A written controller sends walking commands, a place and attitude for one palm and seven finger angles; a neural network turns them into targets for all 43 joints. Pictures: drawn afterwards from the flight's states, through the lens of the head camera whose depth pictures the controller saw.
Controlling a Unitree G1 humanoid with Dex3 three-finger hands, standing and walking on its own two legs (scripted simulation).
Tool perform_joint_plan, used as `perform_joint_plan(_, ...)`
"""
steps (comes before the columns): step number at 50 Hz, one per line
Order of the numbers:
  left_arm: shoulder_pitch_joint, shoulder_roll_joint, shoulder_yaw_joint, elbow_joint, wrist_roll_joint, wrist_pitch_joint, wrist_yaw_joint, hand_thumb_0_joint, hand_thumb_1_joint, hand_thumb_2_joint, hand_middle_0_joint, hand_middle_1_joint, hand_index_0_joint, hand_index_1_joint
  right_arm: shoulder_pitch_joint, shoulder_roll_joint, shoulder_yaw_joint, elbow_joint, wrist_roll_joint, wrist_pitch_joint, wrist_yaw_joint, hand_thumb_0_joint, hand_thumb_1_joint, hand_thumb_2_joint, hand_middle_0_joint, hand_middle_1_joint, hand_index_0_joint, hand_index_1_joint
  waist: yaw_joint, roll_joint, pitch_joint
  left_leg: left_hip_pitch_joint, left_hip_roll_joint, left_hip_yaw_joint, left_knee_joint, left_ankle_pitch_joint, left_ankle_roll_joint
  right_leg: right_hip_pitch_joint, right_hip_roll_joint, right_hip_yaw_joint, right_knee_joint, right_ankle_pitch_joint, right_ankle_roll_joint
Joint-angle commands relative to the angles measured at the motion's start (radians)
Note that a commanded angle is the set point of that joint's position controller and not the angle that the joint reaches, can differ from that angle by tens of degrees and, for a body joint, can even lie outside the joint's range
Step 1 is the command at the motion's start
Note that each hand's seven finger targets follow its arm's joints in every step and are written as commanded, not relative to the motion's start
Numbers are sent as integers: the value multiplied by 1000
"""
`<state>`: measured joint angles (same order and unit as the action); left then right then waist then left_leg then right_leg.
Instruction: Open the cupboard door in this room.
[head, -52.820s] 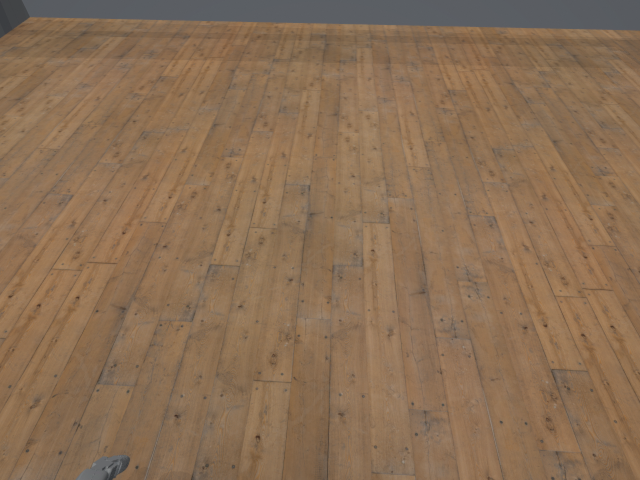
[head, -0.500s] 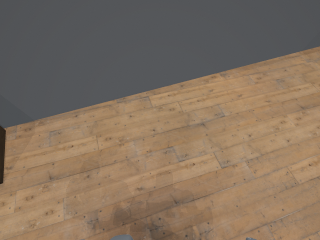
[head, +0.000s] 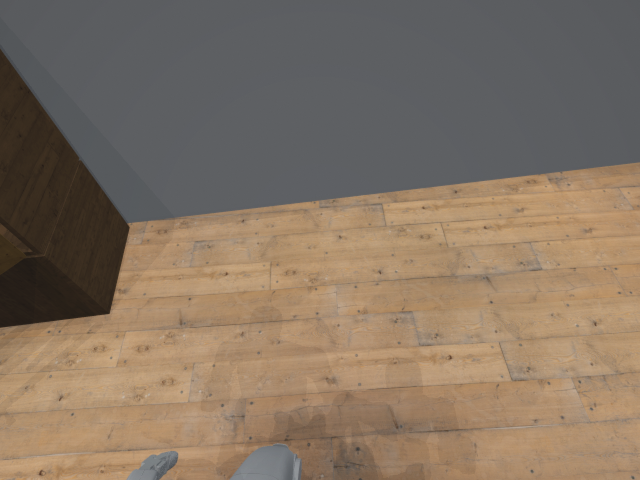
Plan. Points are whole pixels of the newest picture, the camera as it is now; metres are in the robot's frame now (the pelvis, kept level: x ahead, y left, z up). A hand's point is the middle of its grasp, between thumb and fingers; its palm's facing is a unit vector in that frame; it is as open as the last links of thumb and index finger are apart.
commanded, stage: turn to face it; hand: left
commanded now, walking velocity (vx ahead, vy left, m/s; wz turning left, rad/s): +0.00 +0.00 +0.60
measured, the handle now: out of the picture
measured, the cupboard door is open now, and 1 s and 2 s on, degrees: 45 45 45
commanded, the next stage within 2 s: take the last steps up to it in 1.50 s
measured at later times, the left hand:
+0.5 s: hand out of the picture +0.02 +0.26 -0.16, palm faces +0.33 -0.91 -0.25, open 7.3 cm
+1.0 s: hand out of the picture -0.03 +0.17 -0.16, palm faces +0.60 -0.77 -0.24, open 7.3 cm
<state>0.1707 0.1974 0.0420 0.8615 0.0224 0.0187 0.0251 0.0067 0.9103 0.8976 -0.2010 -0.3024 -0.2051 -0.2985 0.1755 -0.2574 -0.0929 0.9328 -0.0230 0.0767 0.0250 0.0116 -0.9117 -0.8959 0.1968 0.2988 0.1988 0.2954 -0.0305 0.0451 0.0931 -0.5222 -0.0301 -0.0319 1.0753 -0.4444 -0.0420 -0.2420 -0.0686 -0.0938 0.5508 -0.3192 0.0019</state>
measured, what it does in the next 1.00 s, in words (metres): steps on the spot, turning left: left foot, then right foot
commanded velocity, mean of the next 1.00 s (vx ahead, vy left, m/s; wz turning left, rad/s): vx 0.00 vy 0.00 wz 0.59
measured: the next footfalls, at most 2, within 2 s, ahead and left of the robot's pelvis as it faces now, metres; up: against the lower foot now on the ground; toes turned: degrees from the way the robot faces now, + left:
left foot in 0.24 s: +0.04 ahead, +0.13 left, +0.00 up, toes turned +15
right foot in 0.70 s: +0.10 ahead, -0.12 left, +0.00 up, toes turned +24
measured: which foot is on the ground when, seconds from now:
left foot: up 0.00-0.22, down 0.24-0.70, up 0.72-1.00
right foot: down 0.00-0.26, up 0.28-0.68, down 0.70-1.00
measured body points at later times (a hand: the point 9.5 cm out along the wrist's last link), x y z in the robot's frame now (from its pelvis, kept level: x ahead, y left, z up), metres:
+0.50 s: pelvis +0.00 +0.02 +0.01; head +0.04 +0.06 +0.45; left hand +0.01 +0.31 -0.14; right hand +0.17 -0.19 -0.12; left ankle +0.00 +0.12 -0.73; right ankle +0.04 -0.15 -0.66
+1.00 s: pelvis +0.03 -0.02 +0.00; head +0.07 +0.01 +0.45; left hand -0.06 +0.21 -0.14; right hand +0.24 -0.19 -0.14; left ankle -0.05 +0.09 -0.69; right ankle +0.06 -0.13 -0.73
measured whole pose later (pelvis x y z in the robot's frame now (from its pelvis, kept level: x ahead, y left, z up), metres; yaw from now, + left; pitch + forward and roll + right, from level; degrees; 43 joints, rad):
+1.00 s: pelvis +0.03 -0.02 +0.00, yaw +38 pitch +0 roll +2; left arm 0.22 0.18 0.04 0.89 0.02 0.01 0.03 0.01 0.92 0.90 -0.21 -0.30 -0.21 -0.30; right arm 0.15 -0.25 -0.08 0.96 -0.02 0.08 0.03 0.01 -0.91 -0.90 0.19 0.30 0.19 0.29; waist -0.02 -0.01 0.11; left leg -0.44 0.03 0.05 0.90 -0.43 -0.07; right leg -0.16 -0.12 -0.21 0.51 -0.34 0.01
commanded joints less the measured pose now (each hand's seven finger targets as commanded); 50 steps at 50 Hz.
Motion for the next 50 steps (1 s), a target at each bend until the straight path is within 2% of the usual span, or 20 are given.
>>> perform_joint_plan(1,37,167,38,-59,-3,-31,12,0,900,900,-200,-300,-200,-300,-60,-52,-4,-90,11,-18,3,0,-900,-900,200,300,200,300,28,-270,-98,-69,54,46,34,16,-31,170,-238,79,-178,595,-103)
perform_joint_plan(7,127,225,62,-21,7,-28,8,0,900,900,-200,-300,-200,-300,-135,-20,17,-108,15,-32,8,0,-900,-900,200,300,200,300,80,-242,-120,58,38,136,-307,-9,-14,235,-288,39,-94,700,-110)
perform_joint_plan(10,100,232,68,-17,-1,-25,0,0,900,900,-200,-300,-200,-300,-51,-50,12,-94,12,-44,3,0,-900,-900,200,300,200,300,32,-238,-162,235,14,156,-530,141,8,175,-268,-29,30,658,-52)
perform_joint_plan(11,80,222,69,-24,-9,-22,-4,0,900,900,-200,-300,-200,-300,21,-89,0,-76,9,-51,1,0,-900,-900,200,300,200,300,-14,-150,-201,394,42,117,-635,301,28,74,-256,-65,160,565,-9)
perform_joint_plan(12,72,163,58,-56,-16,-16,-11,0,900,900,-200,-300,-200,-300,93,-198,-28,-64,0,-59,-7,0,-900,-900,200,300,200,300,-53,119,-251,579,277,-199,-658,589,136,-186,-131,-108,377,96,65)
perform_joint_plan(13,1,113,36,-97,-15,-8,-9,0,900,900,-200,-300,-200,-300,165,-271,-46,-48,5,-54,-20,0,-900,-900,200,300,200,300,-88,264,-256,603,451,-418,-680,955,276,-355,-45,-27,562,-368,93)
perform_joint_plan(14,-44,142,36,-110,-7,5,-3,0,900,900,-200,-300,-200,-300,180,-259,-40,-38,6,-49,-23,0,-900,-900,200,300,200,300,-83,129,-226,552,459,-353,-664,877,294,-360,-70,69,622,-335,75)
perform_joint_plan(18,-7,140,52,-38,0,22,-15,0,900,900,-200,-300,-200,-300,-15,-176,-12,-87,1,-59,-42,0,-900,-900,200,300,200,300,10,130,-108,319,271,-230,-761,424,192,-326,-54,110,638,-87,80)
perform_joint_plan(21,14,133,51,-24,0,17,-20,0,900,900,-200,-300,-200,-300,-7,-167,-9,-83,3,-66,-41,0,-900,-900,200,300,200,300,22,92,-142,344,234,-210,-758,407,183,-299,-31,100,560,-47,87)
perform_joint_plan(28,-58,123,41,-62,-6,11,-13,0,900,900,-200,-300,-200,-300,32,-180,-23,-69,-6,-54,-34,0,-900,-900,200,300,200,300,-2,100,-124,310,229,-322,-745,363,204,-212,23,88,300,-104,81)
perform_joint_plan(31,-8,124,42,-57,-13,4,-8,0,900,900,-200,-300,-200,-300,7,-177,-29,-79,-5,-47,-33,0,-900,-900,200,300,200,300,17,137,-149,269,204,-352,-701,445,191,-75,65,76,141,-85,66)
perform_joint_plan(33,66,142,51,-37,-16,-6,-2,0,900,900,-200,-300,-200,-300,-28,-159,-29,-93,5,-43,-32,0,-900,-900,200,300,200,300,59,104,-167,160,158,-341,-635,394,148,116,63,76,-74,58,56)
perform_joint_plan(34,107,202,62,-32,-7,-18,5,0,900,900,-200,-300,-200,-300,-29,-116,-25,-101,15,-44,-26,0,-900,-900,200,300,200,300,82,-46,-185,24,86,-288,-526,249,96,265,-56,198,-228,39,29)
perform_joint_plan(35,115,287,79,-35,8,-24,12,0,900,900,-200,-300,-200,-300,-25,-51,-15,-121,20,-47,-24,0,-900,-900,200,300,200,300,91,-345,-167,-130,-66,-53,-267,-73,5,311,-343,472,-315,59,-80)
perform_joint_plan(36,86,283,66,-44,3,-21,16,0,900,900,-200,-300,-200,-300,-33,-100,-23,-117,8,-43,-19,0,-900,-900,200,300,200,300,75,-308,-136,-97,-21,-47,-32,-162,8,141,-437,475,-315,140,-151)
perform_joint_plan(37,20,240,50,-62,0,-19,12,0,900,900,-200,-300,-200,-300,-11,-91,-20,-111,2,-37,-9,0,-900,-900,200,300,200,300,36,-210,-93,-82,2,-57,77,-87,11,71,-366,361,-297,148,-159)
perform_joint_plan(39,-41,166,38,-70,-9,-24,13,0,900,900,-200,-300,-200,-300,22,-79,-25,-58,2,-18,-4,0,-900,-900,200,300,200,300,-10,-267,-88,-93,36,-27,165,21,-16,89,-250,205,-240,350,-99)
perform_joint_plan(41,0,145,29,-63,-11,-33,11,0,900,900,-200,-300,-200,-300,0,-64,-12,-62,6,-18,0,0,-900,-900,200,300,200,300,3,-264,-95,-97,44,15,127,53,-33,160,-218,94,-196,579,-89)
perform_joint_plan(45,112,176,44,-27,-4,-34,14,0,900,900,-200,-300,-200,-300,-88,-36,6,-75,10,-19,3,0,-900,-900,200,300,200,300,57,-221,-110,-69,53,75,-70,19,-38,273,-253,48,-148,726,-97)
perform_joint_plan(50,137,215,61,-7,7,-28,8,0,900,900,-200,-300,-200,-300,-120,-21,19,-89,14,-33,5,0,-900,-900,200,300,200,300,76,-254,-114,65,39,141,-321,-1,-9,247,-292,12,-88,736,-105)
